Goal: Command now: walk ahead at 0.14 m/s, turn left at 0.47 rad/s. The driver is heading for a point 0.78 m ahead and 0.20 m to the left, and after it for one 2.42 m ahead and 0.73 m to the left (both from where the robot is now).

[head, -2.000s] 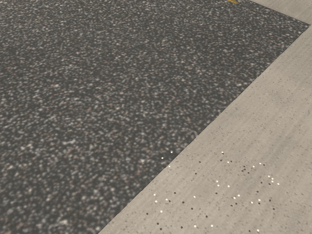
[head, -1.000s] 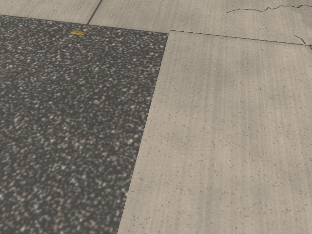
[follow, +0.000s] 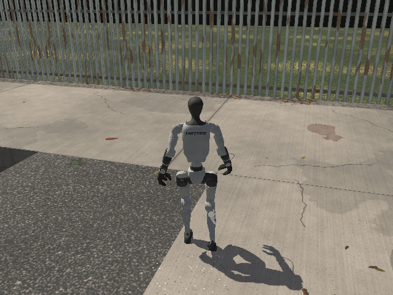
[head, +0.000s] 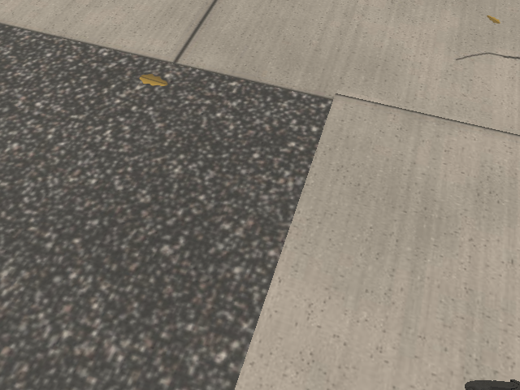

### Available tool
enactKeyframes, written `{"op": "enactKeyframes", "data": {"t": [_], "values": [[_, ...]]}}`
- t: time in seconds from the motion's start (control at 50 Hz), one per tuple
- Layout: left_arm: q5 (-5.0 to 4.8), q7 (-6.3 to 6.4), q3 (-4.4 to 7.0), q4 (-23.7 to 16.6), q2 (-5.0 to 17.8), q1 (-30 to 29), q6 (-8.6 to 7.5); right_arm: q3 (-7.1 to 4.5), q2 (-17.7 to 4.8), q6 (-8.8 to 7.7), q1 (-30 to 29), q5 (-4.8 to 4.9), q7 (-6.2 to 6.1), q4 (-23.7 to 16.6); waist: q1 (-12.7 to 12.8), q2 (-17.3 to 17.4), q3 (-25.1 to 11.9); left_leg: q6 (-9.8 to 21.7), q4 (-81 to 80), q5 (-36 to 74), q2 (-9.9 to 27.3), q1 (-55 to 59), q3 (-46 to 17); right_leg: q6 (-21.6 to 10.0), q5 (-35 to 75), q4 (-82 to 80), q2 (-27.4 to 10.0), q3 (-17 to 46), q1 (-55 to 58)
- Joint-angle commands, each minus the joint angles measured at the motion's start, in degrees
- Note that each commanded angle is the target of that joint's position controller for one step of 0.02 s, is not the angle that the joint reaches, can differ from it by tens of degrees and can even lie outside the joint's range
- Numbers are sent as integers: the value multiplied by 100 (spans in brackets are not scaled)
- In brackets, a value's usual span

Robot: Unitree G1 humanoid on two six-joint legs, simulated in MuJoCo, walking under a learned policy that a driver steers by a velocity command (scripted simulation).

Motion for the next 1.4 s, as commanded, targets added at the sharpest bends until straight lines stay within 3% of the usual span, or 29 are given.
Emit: {"op": "enactKeyframes", "data": {"t": [0.02,0.08,0.18,0.28,0.32,0.34,0.36,0.38,0.4,0.42,0.48,0.58,0.72,0.76,0.78,0.8,0.82,0.84,0.86,0.88,0.9,0.98,1.18,1.26,1.28,1.3,1.32,1.34,1.4], "values": [[3,107,186,-474,756,76,57,-246,-774,90,442,40,-138,-393,-140,59,-1265,1237,-1033,1921,1621,2138,-2125,78,374,202,-411,423,-1516],[36,162,148,-464,517,261,185,-310,-873,161,238,-58,-174,-509,94,515,-1107,1158,-1247,1765,1278,1170,-1849,172,595,-780,-259,257,-860],[33,179,135,-540,447,-102,249,-389,-1006,317,236,45,-351,-586,-20,603,-1265,913,-1286,60,1056,880,-2029,278,1353,-1798,-116,380,-564],[-33,92,163,-667,474,-406,122,-401,-952,447,372,41,-387,-600,-175,931,-1066,752,-1184,-726,1003,1077,-2591,164,1292,-2924,10,451,-229],[-62,45,208,-599,495,-175,48,-391,-906,497,316,97,-395,-626,-15,959,-1047,597,-926,-519,897,1148,-2734,14,1660,-3980,28,361,313],[-40,40,266,-553,624,-16,27,-366,-808,517,391,132,-402,-619,45,844,-1034,397,-672,-736,685,956,-2625,-118,2028,-4598,-219,424,811],[75,69,357,-601,1025,65,50,-287,-522,524,644,106,-388,-619,-94,-59,-1153,70,341,-1990,226,385,-2034,-554,2110,-4941,-1392,1364,1423],[289,59,460,-556,1373,-80,129,-323,-574,465,493,126,-364,-860,-241,-1791,-701,-236,1494,-2891,-627,-697,-769,-1419,2907,-5315,-2268,2715,1168],[312,66,389,-737,1051,-338,113,-456,-1041,406,667,-6,-346,-725,-217,-1379,-736,-461,2747,-2827,-212,-728,-894,-1705,3209,-5252,-2503,2773,1027],[231,100,313,-836,750,-600,115,-531,-1156,432,797,61,-329,-559,-307,-940,-725,-550,3225,-2466,-147,-696,-844,-1513,3301,-5100,-2182,2147,995],[37,156,228,-884,507,-767,174,-444,-739,606,943,80,-362,-392,-274,-715,-560,-852,3968,-1833,-5,-849,-561,-1236,3518,-4953,-1602,1062,1114],[84,205,339,-778,732,-355,325,-303,-457,593,268,131,-281,-767,144,-1062,-670,-1028,2614,-1686,363,-703,-107,-1427,3672,-4939,-1682,571,1797],[-120,83,492,-707,1024,-549,327,-338,-504,642,495,124,-104,-827,-11,-1145,-794,-570,449,-1306,378,806,435,-1282,3862,-4537,-1943,163,1499],[-181,75,453,-545,810,-332,301,-428,-627,636,934,100,-133,-670,-207,-725,-861,-187,-784,-193,243,1931,327,-737,3136,-3792,-1678,-277,885],[24,45,371,-579,487,-192,289,-576,-1170,612,1109,111,-212,-715,-121,655,-914,223,-1036,1471,1295,2920,-1202,-156,1457,-2364,-1127,-882,-376],[182,86,292,-989,348,-696,257,-651,-1700,529,1078,-46,-212,-844,-246,1933,-848,1438,-1055,2465,2562,2960,-3000,206,-740,-1172,-260,-670,-1888],[106,125,392,-1008,654,-1059,244,-558,-1342,391,1175,-174,-174,-831,-578,1218,-1082,1718,-1190,2049,2520,2753,-2882,193,-785,-275,-321,96,-1887],[-18,129,440,-929,752,-979,273,-458,-1139,309,875,-166,-190,-773,-348,959,-899,1397,-1179,1737,2219,2506,-2261,118,-297,-64,-441,214,-1845],[-21,132,468,-750,735,-715,286,-427,-948,284,667,-19,-232,-741,-197,660,-910,1047,-1243,510,1823,2487,-1910,87,244,-252,-541,222,-1842],[6,117,486,-686,768,-620,287,-352,-742,283,617,116,-264,-700,-190,738,-863,883,-1398,-598,1658,2493,-1838,96,687,-443,-599,184,-1919],[6,67,480,-657,729,-585,257,-294,-655,274,667,114,-288,-666,-196,880,-801,844,-1607,-1437,1508,2342,-1824,100,1087,-474,-579,106,-1817],[-67,-74,403,-653,574,-799,36,-262,-665,131,882,-9,-332,-500,-299,875,-448,810,-2101,-1922,1469,2397,-1852,68,1868,-1694,-528,28,-1755],[-156,-257,254,-736,474,-1091,-285,-335,-1013,-3,1214,127,-208,-81,-512,639,-75,932,-2027,-2001,1691,1935,-1911,-193,1848,-3606,-436,-86,-732],[-140,-260,289,-456,555,-220,-376,-222,-741,42,1147,104,-164,-7,10,470,-350,619,-1239,-1626,1322,1313,-1621,-462,2004,-4202,-288,-245,964],[-119,-206,353,-329,768,439,-393,-125,-465,24,1036,52,-165,-57,308,191,-637,365,-325,-1394,989,779,-1270,-679,1739,-4356,-741,329,1876],[-61,-176,509,-232,1409,976,-376,-21,-111,-78,1120,40,-172,-284,341,-1192,-1009,-72,1540,-1798,197,-590,-320,-1337,699,-4912,-1820,2133,3092],[-65,-235,517,-150,1361,1341,-363,-111,-506,-169,868,96,-220,-425,561,-1509,-963,-238,2800,-2729,98,-1634,-399,-1867,-502,-5583,-2391,3711,3243],[-87,-244,390,-213,1025,1067,-369,-217,-839,-221,812,185,-209,-414,428,-1050,-518,-162,3285,-2402,415,-2037,-616,-1786,-786,-5641,-2316,3479,2987],[-28,-216,233,-373,614,476,-328,-217,-670,-235,681,70,-153,-319,144,-630,-147,-190,2949,-1244,880,-1835,-434,-1475,607,-5819,-1734,2189,2223]]}}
